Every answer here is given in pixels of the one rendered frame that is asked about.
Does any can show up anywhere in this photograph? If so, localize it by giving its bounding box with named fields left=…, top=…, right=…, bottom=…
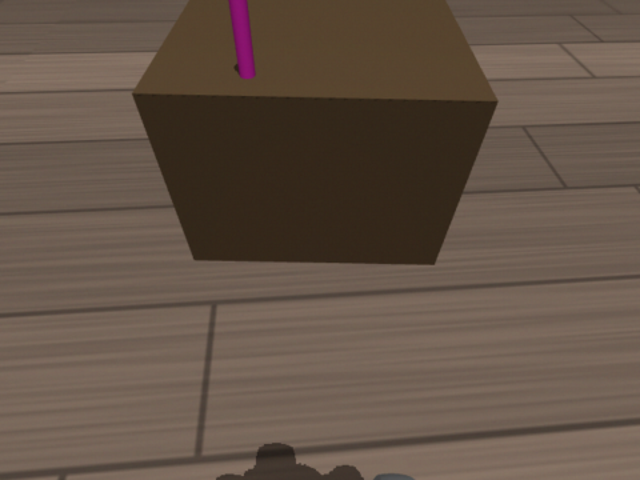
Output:
left=229, top=0, right=256, bottom=79

